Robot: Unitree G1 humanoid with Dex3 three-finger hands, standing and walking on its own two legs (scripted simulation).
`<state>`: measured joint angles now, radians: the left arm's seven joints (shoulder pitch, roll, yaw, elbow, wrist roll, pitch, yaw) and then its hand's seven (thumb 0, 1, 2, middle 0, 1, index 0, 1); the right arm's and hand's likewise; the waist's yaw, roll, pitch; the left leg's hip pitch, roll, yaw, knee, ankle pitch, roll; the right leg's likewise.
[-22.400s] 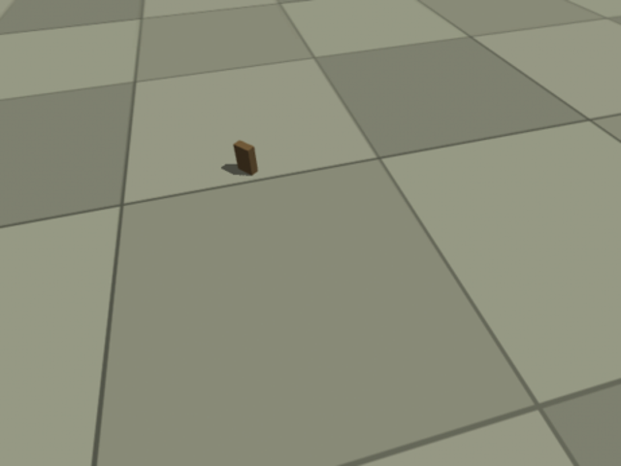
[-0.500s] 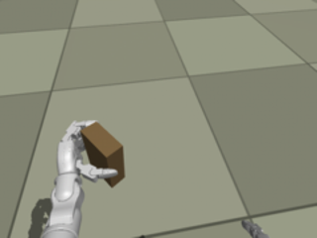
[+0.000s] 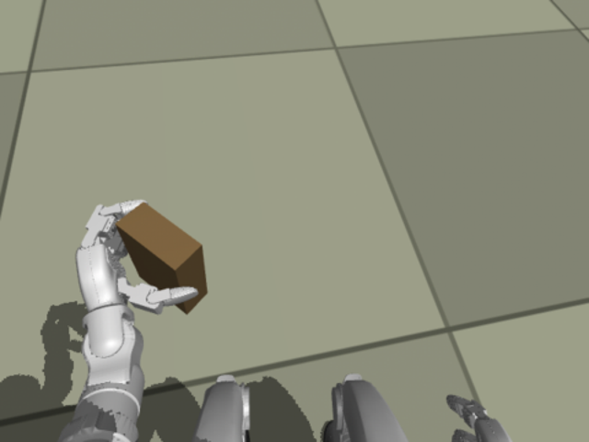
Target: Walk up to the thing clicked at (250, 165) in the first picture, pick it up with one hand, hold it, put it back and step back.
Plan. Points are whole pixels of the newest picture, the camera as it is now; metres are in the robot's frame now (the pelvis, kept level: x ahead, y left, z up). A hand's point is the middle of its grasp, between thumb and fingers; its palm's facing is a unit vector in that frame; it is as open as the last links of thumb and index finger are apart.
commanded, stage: crouch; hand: left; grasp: from the side
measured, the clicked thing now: (167, 262) +0.38 +0.18 -0.04
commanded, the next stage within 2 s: lower in 1.24 s
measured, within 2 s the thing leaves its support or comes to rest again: neither
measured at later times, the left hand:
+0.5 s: hand (165, 301) +0.39 +0.24 -0.24, palm faces +0.36 -0.93 -0.06, open 13.3 cm
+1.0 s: hand (177, 313) +0.40 +0.24 -0.36, palm faces +0.32 -0.95 -0.05, open 13.3 cm
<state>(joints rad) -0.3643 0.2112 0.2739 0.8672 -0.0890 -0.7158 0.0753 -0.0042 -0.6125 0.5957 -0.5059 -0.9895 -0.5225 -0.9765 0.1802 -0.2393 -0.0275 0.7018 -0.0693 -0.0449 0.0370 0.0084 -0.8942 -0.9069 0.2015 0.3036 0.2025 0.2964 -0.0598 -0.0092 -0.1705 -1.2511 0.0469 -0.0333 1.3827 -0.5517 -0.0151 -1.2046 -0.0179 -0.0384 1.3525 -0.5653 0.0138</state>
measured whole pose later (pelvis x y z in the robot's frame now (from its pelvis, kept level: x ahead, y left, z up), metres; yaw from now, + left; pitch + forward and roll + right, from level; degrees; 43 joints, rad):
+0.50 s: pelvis -0.04 -0.01 -0.20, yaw -3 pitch +33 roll -4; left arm -0.59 0.36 0.48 1.08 -0.06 -0.82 0.02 0.00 -0.61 0.66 -0.49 -0.96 -0.51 -0.96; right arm 0.06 -0.25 0.01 0.75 -0.12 -0.01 0.09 0.01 -0.93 -0.92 0.20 0.30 0.20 0.30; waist -0.09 -0.03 -0.15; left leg -1.99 0.05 -0.09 2.08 -0.67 -0.03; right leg -1.94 0.00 -0.05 2.05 -0.69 0.00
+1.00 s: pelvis -0.06 +0.00 -0.29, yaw -6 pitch +29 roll -7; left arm -0.64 0.47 0.56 1.15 -0.05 -0.83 -0.03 0.00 -0.61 0.67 -0.49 -0.96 -0.51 -0.95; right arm 0.05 -0.27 0.10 0.76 -0.16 0.02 0.10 0.00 -0.92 -0.91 0.20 0.30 0.20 0.30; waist -0.14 -0.05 -0.04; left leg -2.22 0.04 -0.15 2.38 -0.67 -0.03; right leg -2.15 0.01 -0.09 2.31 -0.67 0.01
